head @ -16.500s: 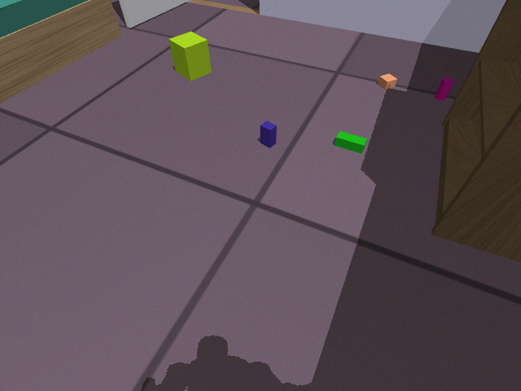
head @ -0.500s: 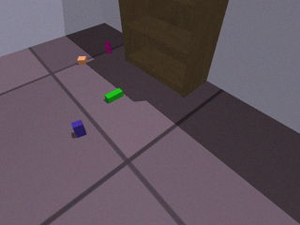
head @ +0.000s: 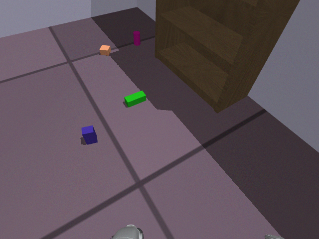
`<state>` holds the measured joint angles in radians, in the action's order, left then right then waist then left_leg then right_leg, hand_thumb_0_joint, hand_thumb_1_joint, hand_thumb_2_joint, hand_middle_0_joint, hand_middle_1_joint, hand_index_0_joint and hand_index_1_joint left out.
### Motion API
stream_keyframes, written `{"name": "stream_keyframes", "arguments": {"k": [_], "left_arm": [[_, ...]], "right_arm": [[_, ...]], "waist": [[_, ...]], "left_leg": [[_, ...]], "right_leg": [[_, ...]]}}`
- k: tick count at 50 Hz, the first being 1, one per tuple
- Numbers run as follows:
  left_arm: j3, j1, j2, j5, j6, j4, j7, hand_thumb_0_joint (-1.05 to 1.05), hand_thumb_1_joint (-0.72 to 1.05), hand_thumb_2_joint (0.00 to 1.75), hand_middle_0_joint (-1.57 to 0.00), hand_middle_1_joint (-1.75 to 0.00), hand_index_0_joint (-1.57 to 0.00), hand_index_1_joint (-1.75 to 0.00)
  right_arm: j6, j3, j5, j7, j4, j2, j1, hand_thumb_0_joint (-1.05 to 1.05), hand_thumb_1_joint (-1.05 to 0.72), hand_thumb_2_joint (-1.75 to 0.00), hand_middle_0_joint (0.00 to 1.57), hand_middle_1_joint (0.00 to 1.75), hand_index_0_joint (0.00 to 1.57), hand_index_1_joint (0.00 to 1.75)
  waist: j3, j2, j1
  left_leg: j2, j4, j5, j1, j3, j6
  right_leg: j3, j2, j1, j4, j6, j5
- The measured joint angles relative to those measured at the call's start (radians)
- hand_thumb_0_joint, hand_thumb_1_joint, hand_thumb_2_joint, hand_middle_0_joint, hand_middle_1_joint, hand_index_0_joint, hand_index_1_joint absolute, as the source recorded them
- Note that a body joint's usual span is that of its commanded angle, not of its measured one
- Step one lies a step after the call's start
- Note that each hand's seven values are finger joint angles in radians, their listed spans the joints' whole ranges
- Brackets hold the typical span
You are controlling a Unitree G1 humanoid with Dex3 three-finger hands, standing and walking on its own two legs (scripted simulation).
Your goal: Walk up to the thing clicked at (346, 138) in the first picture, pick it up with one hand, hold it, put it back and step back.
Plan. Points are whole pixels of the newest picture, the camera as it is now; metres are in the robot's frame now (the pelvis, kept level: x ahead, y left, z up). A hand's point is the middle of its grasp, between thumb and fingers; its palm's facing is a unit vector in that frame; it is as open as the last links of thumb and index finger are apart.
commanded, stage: walk up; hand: left
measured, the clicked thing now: (135, 98) +1.23 +0.23 -0.72
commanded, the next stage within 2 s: none
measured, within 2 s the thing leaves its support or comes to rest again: neither
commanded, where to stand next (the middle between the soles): +0.83 +0.01 m, yaw -2 degrees
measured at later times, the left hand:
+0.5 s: hand (89, 162) +0.35 +0.25 -0.11, palm faces -0.08 -0.90 -0.42, open 7.4 cm
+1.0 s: hand (90, 138) +0.46 +0.28 -0.15, palm faces -0.03 -0.94 -0.34, open 7.4 cm
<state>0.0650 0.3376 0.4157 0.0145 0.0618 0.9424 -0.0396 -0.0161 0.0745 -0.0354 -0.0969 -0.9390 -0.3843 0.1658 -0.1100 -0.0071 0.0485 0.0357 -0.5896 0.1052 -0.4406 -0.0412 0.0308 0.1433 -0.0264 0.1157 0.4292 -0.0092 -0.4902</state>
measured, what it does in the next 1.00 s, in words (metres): walks ahead: right foot, then left foot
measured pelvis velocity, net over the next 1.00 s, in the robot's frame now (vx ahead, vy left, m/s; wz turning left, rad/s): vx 0.43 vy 0.01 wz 0.00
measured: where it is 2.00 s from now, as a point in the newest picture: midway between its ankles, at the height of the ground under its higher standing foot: (159, 154)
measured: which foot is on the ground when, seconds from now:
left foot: down 0.00-0.48, up 0.50-0.88, down 0.90-1.00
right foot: down 0.00-0.02, up 0.04-0.44, down 0.46-0.94, up 0.96-1.00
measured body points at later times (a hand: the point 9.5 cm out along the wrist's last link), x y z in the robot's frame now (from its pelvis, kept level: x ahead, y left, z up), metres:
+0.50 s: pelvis +0.24 -0.03 +0.00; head +0.25 -0.06 +0.45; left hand +0.35 +0.29 -0.08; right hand +0.26 -0.36 -0.13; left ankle +0.13 +0.11 -0.70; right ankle +0.33 -0.15 -0.72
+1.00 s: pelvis +0.43 +0.01 +0.00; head +0.45 +0.03 +0.45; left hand +0.46 +0.33 -0.13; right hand +0.54 -0.31 -0.08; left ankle +0.51 +0.10 -0.72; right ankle +0.35 -0.14 -0.67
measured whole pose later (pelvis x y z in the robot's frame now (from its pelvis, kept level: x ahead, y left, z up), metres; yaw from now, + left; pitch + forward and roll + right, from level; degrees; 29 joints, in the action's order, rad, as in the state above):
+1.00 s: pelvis +0.43 +0.01 +0.00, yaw +0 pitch -3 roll -2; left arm 0.04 0.35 0.43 0.01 0.04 0.88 -0.03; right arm -0.08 0.07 -0.02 -0.07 -0.83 -0.40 0.23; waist -0.09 -0.03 0.02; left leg 0.04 -0.67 0.24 -0.38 -0.07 0.05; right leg 0.02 -0.05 -0.24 0.99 0.04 -0.50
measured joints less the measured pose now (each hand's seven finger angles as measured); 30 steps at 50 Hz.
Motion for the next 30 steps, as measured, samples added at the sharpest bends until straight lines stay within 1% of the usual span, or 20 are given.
{"name": "stream_keyframes", "arguments": {"k": [1, 2, 4, 5, 6, 7, 9, 11, 13, 15, 18, 21, 22, 23, 24, 25, 26, 28, 30], "left_arm": [[-0.001, -0.009, 0.000, -0.004, -0.008, 0.002, 0.005, 0.01, 0.90, 0.90, -0.20, -0.30, -0.21, -0.30], [-0.004, -0.016, -0.011, -0.010, -0.016, 0.001, 0.007, 0.01, 0.90, 0.90, -0.20, -0.30, -0.21, -0.30], [-0.021, -0.032, -0.031, -0.019, -0.026, 0.000, 0.009, 0.01, 0.90, 0.90, -0.20, -0.30, -0.20, -0.30], [-0.030, -0.039, -0.033, -0.020, -0.027, -0.002, 0.009, 0.01, 0.90, 0.90, -0.20, -0.30, -0.20, -0.30], [-0.036, -0.042, -0.033, -0.023, -0.025, -0.007, 0.008, 0.01, 0.90, 0.90, -0.20, -0.30, -0.20, -0.30], [-0.039, -0.045, -0.031, -0.027, -0.022, -0.015, 0.006, 0.01, 0.90, 0.90, -0.20, -0.30, -0.21, -0.30], [-0.038, -0.051, -0.025, -0.031, -0.017, -0.036, 0.000, 0.01, 0.90, 0.90, -0.20, -0.30, -0.21, -0.30], [-0.032, -0.062, -0.015, -0.028, -0.015, -0.054, -0.006, 0.01, 0.90, 0.90, -0.20, -0.30, -0.21, -0.30], [-0.024, -0.073, -0.005, -0.021, -0.016, -0.067, -0.015, 0.01, 0.90, 0.90, -0.20, -0.30, -0.20, -0.30], [-0.016, -0.082, 0.004, -0.014, -0.017, -0.074, -0.026, 0.00, 0.90, 0.90, -0.20, -0.30, -0.20, -0.30], [-0.007, -0.090, 0.010, -0.005, -0.016, -0.070, -0.041, 0.00, 0.90, 0.90, -0.20, -0.30, -0.20, -0.30], [0.003, -0.091, 0.009, 0.000, -0.015, -0.055, -0.047, 0.00, 0.90, 0.90, -0.20, -0.30, -0.20, -0.30], [0.005, -0.086, 0.010, 0.002, -0.013, -0.052, -0.047, 0.00, 0.90, 0.90, -0.20, -0.30, -0.20, -0.30], [0.009, -0.085, 0.006, 0.003, -0.009, -0.049, -0.045, 0.00, 0.90, 0.90, -0.20, -0.30, -0.20, -0.30], [0.012, -0.092, -0.008, 0.006, -0.004, -0.046, -0.040, 0.00, 0.90, 0.90, -0.20, -0.30, -0.20, -0.30], [0.011, -0.097, -0.014, 0.008, 0.005, -0.054, -0.035, 0.00, 0.90, 0.90, -0.20, -0.30, -0.20, -0.30], [0.009, -0.100, -0.018, 0.005, 0.016, -0.065, -0.031, 0.00, 0.90, 0.90, -0.20, -0.30, -0.20, -0.30], [-0.001, -0.096, -0.028, -0.006, 0.027, -0.084, -0.022, 0.00, 0.90, 0.90, -0.20, -0.30, -0.20, -0.30], [-0.012, -0.080, -0.043, -0.014, 0.030, -0.093, -0.013, 0.00, 0.90, 0.90, -0.20, -0.30, -0.20, -0.30]], "right_arm": [[-0.010, 0.001, -0.005, 0.002, 0.012, 0.011, -0.013, 0.00, -0.90, -0.89, 0.20, 0.30, 0.21, 0.30], [-0.023, 0.004, -0.009, 0.005, 0.035, 0.012, -0.019, 0.00, -0.90, -0.89, 0.20, 0.30, 0.21, 0.30], [-0.044, 0.009, 0.007, 0.015, 0.073, 0.013, -0.017, 0.00, -0.90, -0.89, 0.20, 0.30, 0.21, 0.30], [-0.048, 0.008, 0.018, 0.023, 0.084, 0.017, -0.009, 0.00, -0.90, -0.89, 0.20, 0.30, 0.21, 0.30], [-0.049, 0.003, 0.026, 0.030, 0.091, 0.020, 0.001, 0.00, -0.90, -0.89, 0.20, 0.30, 0.21, 0.30], [-0.050, -0.003, 0.032, 0.037, 0.095, 0.022, 0.013, 0.00, -0.90, -0.89, 0.20, 0.30, 0.21, 0.30], [-0.054, -0.011, 0.038, 0.046, 0.097, 0.022, 0.041, 0.00, -0.90, -0.89, 0.20, 0.30, 0.21, 0.30], [-0.058, -0.015, 0.037, 0.051, 0.098, 0.019, 0.070, 0.00, -0.90, -0.89, 0.20, 0.30, 0.21, 0.30], [-0.061, -0.017, 0.034, 0.051, 0.096, 0.013, 0.098, 0.00, -0.90, -0.89, 0.20, 0.30, 0.21, 0.30], [-0.062, -0.017, 0.030, 0.048, 0.094, 0.004, 0.117, 0.00, -0.90, -0.89, 0.20, 0.30, 0.21, 0.30], [-0.064, -0.013, 0.028, 0.041, 0.095, -0.016, 0.140, 0.00, -0.90, -0.89, 0.20, 0.30, 0.21, 0.30], [-0.057, -0.006, 0.028, 0.038, 0.092, -0.035, 0.169, 0.00, -0.90, -0.89, 0.20, 0.30, 0.21, 0.30], [-0.053, -0.005, 0.028, 0.038, 0.090, -0.040, 0.182, 0.00, -0.90, -0.89, 0.20, 0.30, 0.21, 0.30], [-0.048, -0.003, 0.028, 0.039, 0.086, -0.047, 0.192, 0.00, -0.90, -0.89, 0.20, 0.30, 0.21, 0.30], [-0.042, 0.001, 0.028, 0.043, 0.078, -0.056, 0.193, 0.00, -0.90, -0.89, 0.20, 0.30, 0.21, 0.30], [-0.035, 0.002, 0.029, 0.047, 0.072, -0.054, 0.192, 0.00, -0.90, -0.89, 0.20, 0.30, 0.21, 0.30], [-0.028, -0.002, 0.030, 0.050, 0.067, -0.049, 0.190, 0.00, -0.90, -0.89, 0.20, 0.30, 0.21, 0.30], [-0.020, -0.017, 0.029, 0.054, 0.056, -0.040, 0.177, 0.00, -0.90, -0.89, 0.20, 0.30, 0.21, 0.30], [-0.019, -0.023, 0.038, 0.053, 0.053, -0.041, 0.155, 0.01, -0.90, -0.89, 0.20, 0.30, 0.21, 0.30]], "waist": [[-0.014, -0.033, 0.002], [-0.021, -0.037, -0.004], [-0.027, -0.014, -0.031], [-0.022, -0.011, -0.039], [-0.014, -0.013, -0.043], [-0.005, -0.017, -0.045], [0.012, -0.023, -0.048], [0.020, -0.028, -0.054], [0.025, -0.030, -0.057], [0.025, -0.030, -0.058], [0.021, -0.020, -0.069], [0.035, 0.002, -0.082], [0.045, 0.010, -0.084], [0.053, 0.028, -0.082], [0.047, 0.066, -0.080], [0.040, 0.084, -0.079], [0.031, 0.084, -0.072], [0.019, 0.071, -0.049], [0.010, 0.072, -0.033]], "left_leg": [[-0.022, -0.016, 0.024, 0.015, -0.023, 0.005], [-0.028, -0.039, 0.058, 0.020, -0.032, 0.009], [-0.024, -0.053, 0.105, 0.050, -0.020, 0.020], [-0.023, -0.033, 0.113, 0.079, -0.020, 0.022], [-0.023, -0.003, 0.115, 0.114, -0.025, 0.018], [-0.025, 0.030, 0.115, 0.152, -0.033, 0.016], [-0.031, 0.090, 0.118, 0.220, -0.044, 0.016], [-0.037, 0.130, 0.128, 0.278, -0.047, 0.016], [-0.041, 0.158, 0.144, 0.326, -0.051, 0.014], [-0.044, 0.176, 0.165, 0.367, -0.061, 0.012], [-0.043, 0.167, 0.215, 0.409, -0.072, -0.003], [-0.032, 0.114, 0.294, 0.428, -0.069, -0.023], [-0.026, 0.087, 0.328, 0.430, -0.067, -0.030], [-0.010, 0.047, 0.368, 0.427, -0.063, -0.035], [0.024, -0.024, 0.400, 0.410, -0.049, -0.024], [0.036, -0.134, 0.397, 0.370, -0.021, -0.008], [0.021, -0.258, 0.398, 0.320, 0.005, -0.001], [-0.025, -0.462, 0.394, 0.215, 0.028, 0.004], [-0.045, -0.554, 0.352, 0.121, 0.047, 0.009]], "right_leg": [[-0.011, -0.038, -0.031, 0.107, 0.010, -0.024], [-0.042, -0.045, -0.092, 0.259, 0.021, 0.004], [-0.119, 0.010, -0.223, 0.552, 0.044, 0.003], [-0.147, 0.029, -0.286, 0.655, 0.052, 0.017], [-0.170, 0.038, -0.344, 0.718, 0.058, 0.047], [-0.186, 0.037, -0.394, 0.743, 0.059, 0.076], [-0.204, 0.021, -0.482, 0.738, 0.052, 0.122], [-0.211, 0.001, -0.549, 0.691, 0.038, 0.160], [-0.202, -0.026, -0.592, 0.593, 0.021, 0.194], [-0.179, -0.055, -0.618, 0.469, 0.010, 0.234], [-0.151, -0.078, -0.614, 0.288, 0.011, 0.326], [-0.130, -0.072, -0.570, 0.197, 0.022, 0.375], [-0.119, -0.065, -0.543, 0.179, 0.025, 0.375], [-0.108, -0.050, -0.522, 0.177, 0.022, 0.341], [-0.086, -0.026, -0.513, 0.199, 0.021, 0.307], [-0.068, -0.016, -0.508, 0.225, 0.022, 0.278], [-0.062, -0.019, -0.501, 0.245, 0.025, 0.253], [-0.067, -0.032, -0.470, 0.239, 0.032, 0.232], [-0.068, -0.034, -0.420, 0.183, 0.033, 0.239]]}}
